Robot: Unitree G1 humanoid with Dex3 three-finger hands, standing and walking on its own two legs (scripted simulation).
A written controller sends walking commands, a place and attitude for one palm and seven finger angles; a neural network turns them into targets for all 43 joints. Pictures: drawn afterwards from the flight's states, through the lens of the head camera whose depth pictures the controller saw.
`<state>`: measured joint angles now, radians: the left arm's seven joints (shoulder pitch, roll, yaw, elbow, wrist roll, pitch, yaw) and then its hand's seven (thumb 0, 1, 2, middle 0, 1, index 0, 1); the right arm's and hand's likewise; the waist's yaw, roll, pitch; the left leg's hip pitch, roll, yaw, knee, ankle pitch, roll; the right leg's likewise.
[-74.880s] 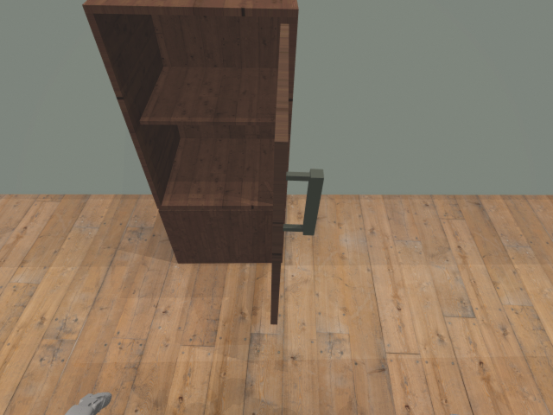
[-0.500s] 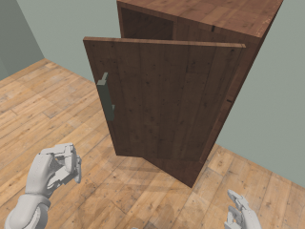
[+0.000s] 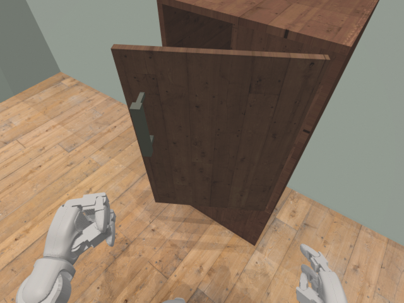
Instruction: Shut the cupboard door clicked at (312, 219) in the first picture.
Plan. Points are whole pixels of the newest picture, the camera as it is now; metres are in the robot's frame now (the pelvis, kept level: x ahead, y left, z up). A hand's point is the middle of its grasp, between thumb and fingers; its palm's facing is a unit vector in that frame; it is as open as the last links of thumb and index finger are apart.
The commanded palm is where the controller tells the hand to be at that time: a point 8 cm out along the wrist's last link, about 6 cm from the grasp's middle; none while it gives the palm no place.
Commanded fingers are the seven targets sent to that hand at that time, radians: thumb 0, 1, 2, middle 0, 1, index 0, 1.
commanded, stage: bring the fist close to the handle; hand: left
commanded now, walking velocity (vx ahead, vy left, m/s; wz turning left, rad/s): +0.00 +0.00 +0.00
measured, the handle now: (144, 125) +0.47 +0.17 +0.08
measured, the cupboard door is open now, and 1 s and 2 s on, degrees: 29 29 24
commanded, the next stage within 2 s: push the door shut along its arc in 1.28 s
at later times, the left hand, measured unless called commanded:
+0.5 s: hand (140, 186) +0.31 +0.14 +0.08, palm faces -0.07 -1.00 -0.04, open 3.1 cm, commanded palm +0.30 +0.19 +0.08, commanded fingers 0.00 0.90 0.90 -1.30 -1.50 -1.30 -1.50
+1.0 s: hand (164, 155) +0.39 +0.11 +0.08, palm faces -0.05 -1.00 -0.01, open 3.1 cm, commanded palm +0.36 +0.17 +0.08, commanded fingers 0.00 0.90 0.90 -1.30 -1.50 -1.30 -1.50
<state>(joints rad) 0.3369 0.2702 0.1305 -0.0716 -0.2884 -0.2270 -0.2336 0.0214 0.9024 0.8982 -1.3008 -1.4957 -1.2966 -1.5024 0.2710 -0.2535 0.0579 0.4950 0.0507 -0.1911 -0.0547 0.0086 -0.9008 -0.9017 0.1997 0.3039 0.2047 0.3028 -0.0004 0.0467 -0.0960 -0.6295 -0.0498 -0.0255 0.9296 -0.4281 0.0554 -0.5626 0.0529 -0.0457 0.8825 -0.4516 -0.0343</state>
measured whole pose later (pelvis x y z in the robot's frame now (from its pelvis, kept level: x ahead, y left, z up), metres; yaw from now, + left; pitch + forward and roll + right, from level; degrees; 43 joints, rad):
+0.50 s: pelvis +0.00 -0.01 +0.00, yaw +0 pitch +8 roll -1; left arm 0.00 0.23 0.08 0.16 -0.22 -0.21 -0.14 0.02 0.90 0.90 -1.30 -1.50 -1.30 -1.50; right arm 0.27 -0.26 0.05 0.55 0.05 -0.13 -0.03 0.01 -0.90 -0.90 0.20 0.30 0.20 0.30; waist -0.02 0.04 -0.10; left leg -0.63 -0.05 -0.01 0.91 -0.42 0.05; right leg -0.58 0.05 -0.03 0.88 -0.45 -0.04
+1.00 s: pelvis +0.00 -0.02 +0.00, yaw -2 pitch +11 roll +0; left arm -0.34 0.20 0.13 0.53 -0.19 -0.26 -0.10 0.02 0.90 0.90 -1.30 -1.50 -1.29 -1.50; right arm 0.29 -0.26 0.03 0.60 0.05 -0.06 -0.01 0.01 -0.90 -0.90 0.20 0.30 0.20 0.30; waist -0.05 0.03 -0.10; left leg -0.67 -0.03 0.01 0.89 -0.41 0.03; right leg -0.63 0.07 -0.01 0.89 -0.44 -0.05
